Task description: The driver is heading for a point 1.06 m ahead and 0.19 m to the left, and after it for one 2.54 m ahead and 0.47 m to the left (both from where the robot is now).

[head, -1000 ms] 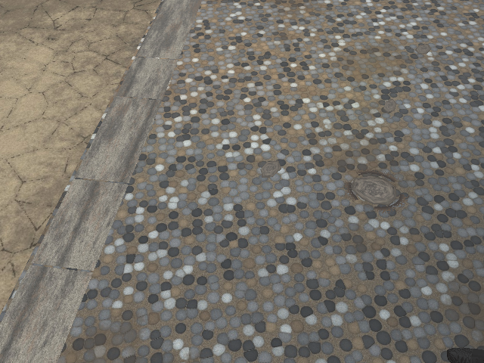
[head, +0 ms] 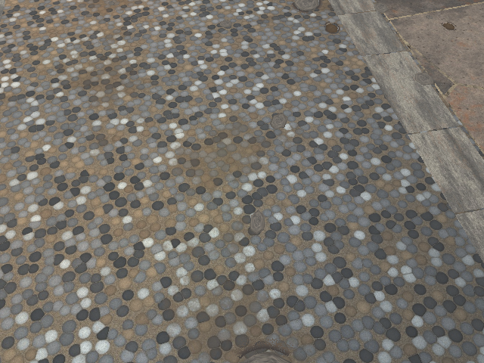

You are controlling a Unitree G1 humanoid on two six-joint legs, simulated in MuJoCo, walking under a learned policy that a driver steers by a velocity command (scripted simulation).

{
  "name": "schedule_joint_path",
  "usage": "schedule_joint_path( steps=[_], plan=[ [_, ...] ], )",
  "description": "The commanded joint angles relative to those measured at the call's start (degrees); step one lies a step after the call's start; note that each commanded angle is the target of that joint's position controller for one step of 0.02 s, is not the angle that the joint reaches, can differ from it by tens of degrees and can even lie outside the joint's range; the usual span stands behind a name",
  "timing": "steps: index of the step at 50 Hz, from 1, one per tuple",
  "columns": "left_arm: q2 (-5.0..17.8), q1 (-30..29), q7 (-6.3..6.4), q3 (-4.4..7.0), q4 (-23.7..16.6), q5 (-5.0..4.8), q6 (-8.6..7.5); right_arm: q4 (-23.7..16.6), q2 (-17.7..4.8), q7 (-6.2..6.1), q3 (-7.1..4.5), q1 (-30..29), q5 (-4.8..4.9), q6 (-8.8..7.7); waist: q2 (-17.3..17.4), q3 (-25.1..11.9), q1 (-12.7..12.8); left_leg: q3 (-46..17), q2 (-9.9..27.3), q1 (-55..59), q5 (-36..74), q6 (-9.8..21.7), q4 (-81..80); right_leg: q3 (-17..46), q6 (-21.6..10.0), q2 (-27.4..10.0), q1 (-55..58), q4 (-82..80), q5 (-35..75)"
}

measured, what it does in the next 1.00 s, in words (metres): walks ahead, turning left: right foot, then left foot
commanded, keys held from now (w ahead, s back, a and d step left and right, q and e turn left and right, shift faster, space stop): q+shift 0.40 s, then shift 0.16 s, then e+shift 0.44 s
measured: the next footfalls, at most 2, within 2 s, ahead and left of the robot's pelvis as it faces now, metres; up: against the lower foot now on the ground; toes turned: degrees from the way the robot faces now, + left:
right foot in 0.38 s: +0.44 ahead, -0.07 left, +0.00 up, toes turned +35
left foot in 0.74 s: +0.26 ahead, +0.10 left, +0.00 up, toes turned +24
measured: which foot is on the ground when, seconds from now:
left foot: down 0.00-0.38, up 0.40-0.72, down 0.74-1.00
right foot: up 0.00-0.36, down 0.38-0.76, up 0.78-1.00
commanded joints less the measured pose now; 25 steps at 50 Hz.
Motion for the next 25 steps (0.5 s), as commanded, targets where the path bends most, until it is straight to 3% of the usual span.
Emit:
schedule_joint_path(
  steps=[1, 2, 3, 5, 6, 8, 10, 13, 15, 17, 18, 19, 20, 21, 22, 23, 24, 25],
  plan=[
    [7.05, -1.37, -1.79, -0.41, -11.18, -1.5, -4.38, -2.73, -13.69, -1.04, -4.86, 17.91, -2.9, 0.3, 4.59, -29.13, -7.34, -49.35, 19.75, 60.76, 10.65, 17.39, -14.53, 18.67, -0.78, 4.52, -44.95, 42.84, -4.35],
    [7.55, -6.9, -1.67, -0.22, -13.62, -2.05, -4.7, -4.1, -12.06, -1.21, -4.4, 13.57, -1.47, -0.06, -2.99, -19.3, -4.56, -46.74, 17.8, 50.56, 3.9, 14.79, -18.67, 18.56, -2.68, 2.17, -45.49, 34.76, -1.26],
    [6.96, -7.96, -1.35, -0.28, -13.78, -1.4, -4.28, -5.19, -10.16, -0.96, -3.78, 8.52, -0.29, -0.4, -9.59, -11.26, -0.37, -43.58, 16.12, 38.48, 4.74, 13.16, -20.3, 17.39, -2.67, 0.24, -44.12, 29.45, 0.51],
    [8.44, -6.7, -0.94, 0.4, -13.01, -0.03, -2.33, -7.07, -9.66, -1.32, -3.68, 3.14, -0.82, -0.48, -8.67, -6.52, 3.31, -36.28, 12.3, 23.79, 17.94, 11.97, -21.84, 17.38, -0.94, -2.12, -37.08, 22.11, 2.05],
    [8.82, -6.71, -0.57, 0.62, -12.83, 0.41, -1.61, -7.1, -9.16, -1.54, -3.64, 2.16, -0.66, -0.27, -7.69, -5.12, 3.71, -32.2, 10.33, 19.46, 24.04, 11.29, -21.75, 16.82, 0.18, -2.74, -35.56, 17.51, 2.49],
    [6.27, -9.03, 0.18, -0.18, -13.71, 1.17, -0.91, -5.89, -9.25, -2.74, -3.72, 2.55, 0.0, 0.36, -6.14, -5.36, 3.33, -25.91, 6.16, 14.14, 35.43, 9.33, -19.37, 14.58, 2.32, -1.81, -33.04, 5.43, 5.72],
    [4.83, -11.14, 0.59, -0.7, -14.14, 0.68, -0.16, -5.23, -10.43, -4.32, -4.25, 3.05, 0.38, 2.37, -3.06, -9.83, 2.42, -23.47, 3.01, 14.26, 36.97, 6.27, -16.4, 13.24, 3.85, 1.28, -29.87, -4.8, 13.56],
    [5.25, -15.51, 0.42, -0.46, -14.65, -0.34, 0.36, -5.25, -10.26, -5.86, -4.45, 3.2, 1.44, 4.97, 1.88, -13.46, 0.14, -24.46, 0.47, 15.65, 24.41, 0.4, -13.24, 13.62, 3.86, 4.39, -25.9, -16.89, 24.57],
    [5.91, -18.06, 0.16, -0.01, -15.05, -0.53, 0.25, -5.62, -9.21, -6.2, -4.28, 3.23, 1.1, 5.8, 4.92, -12.53, -1.0, -28.32, 0.38, 16.99, 14.98, -1.43, -11.85, 15.18, 3.46, 5.03, -24.52, -23.36, 26.56],
    [7.55, -16.97, -0.09, 1.06, -14.01, -0.63, -0.37, -6.75, -7.51, -6.24, -3.98, 1.61, 0.37, 5.96, 7.13, -10.99, -0.12, -32.56, 1.03, 19.58, 8.74, -2.38, -8.21, 17.71, 2.57, 3.59, -22.98, -29.14, 27.68],
    [7.78, -14.19, -0.14, 1.51, -12.67, -0.54, -0.9, -7.6, -6.53, -6.1, -3.69, -0.22, 0.36, 5.94, 6.96, -10.96, 1.5, -32.73, 0.36, 19.79, 4.82, -3.42, -3.96, 17.93, 1.44, 1.63, -19.46, -34.23, 32.48],
    [8.04, -11.15, 0.02, 1.66, -11.65, 0.07, -1.13, -7.94, -3.73, -5.65, -2.79, 1.09, 0.12, 5.98, 2.03, -14.14, 1.62, -29.27, -2.22, 16.66, -10.28, -5.32, 6.07, 21.78, -1.98, -5.46, -10.08, -36.83, 37.83],
    [8.99, -11.5, 0.56, 1.58, -13.03, 0.86, -0.42, -7.54, 0.22, -5.46, -1.59, 5.95, -0.83, 6.05, -7.71, -15.98, -1.45, -21.55, -7.98, 5.95, -33.95, -7.4, 18.97, 33.3, -7.71, -17.3, 0.89, -32.82, 53.2],
    [11.21, -9.87, 0.62, 2.18, -12.22, 1.92, 0.46, -8.79, -4.34, -4.16, -2.21, 14.21, -0.02, 5.55, -19.24, -20.28, -5.98, -18.03, -5.26, -0.76, -36.13, -9.87, 28.42, 51.25, -18.64, -29.91, 3.68, -34.93, 49.2],
    [9.0, -13.07, 0.91, 2.46, -13.83, 1.02, 0.8, -6.29, -9.77, -3.92, -3.56, 12.13, 0.23, 5.6, -14.22, -16.6, -3.56, -15.74, -0.84, -2.55, -30.29, -12.43, 34.02, 50.71, -19.92, -26.35, -0.57, -35.67, 38.41],
    [5.75, -13.63, 1.08, 1.5, -14.22, 0.86, 1.41, -5.68, -12.38, -4.16, -4.34, 6.79, 0.24, 6.33, -7.76, -12.88, -0.94, -14.66, 0.45, -2.55, -25.14, -13.41, 36.26, 40.09, -16.75, -20.75, -4.96, -34.87, 32.01],
    [5.46, -13.68, 1.08, 1.09, -14.29, 0.75, 2.22, -5.64, -11.18, -4.71, -4.07, 4.37, -0.04, 7.2, -4.53, -11.54, -0.49, -13.43, 0.82, -0.96, -22.2, -13.82, 37.38, 34.9, -14.25, -16.97, -9.19, -35.49, 28.69],
    [6.46, -14.75, 1.07, 1.15, -13.93, 0.47, 2.76, -6.55, -9.68, -4.95, -3.46, 3.4, -0.15, 7.49, -4.68, -8.73, -0.67, -12.6, 1.32, -0.43, -20.63, -13.81, 35.92, 31.55, -13.96, -15.2, -13.46, -36.67, 28.37]
  ],
)
Keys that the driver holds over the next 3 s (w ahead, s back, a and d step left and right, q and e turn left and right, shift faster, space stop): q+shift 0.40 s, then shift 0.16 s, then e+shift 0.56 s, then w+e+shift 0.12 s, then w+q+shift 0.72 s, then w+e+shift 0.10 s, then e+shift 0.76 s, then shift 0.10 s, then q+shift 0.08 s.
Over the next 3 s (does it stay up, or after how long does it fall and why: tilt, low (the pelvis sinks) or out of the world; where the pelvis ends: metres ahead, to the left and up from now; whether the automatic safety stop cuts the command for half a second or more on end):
stays up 1.21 0.36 0.05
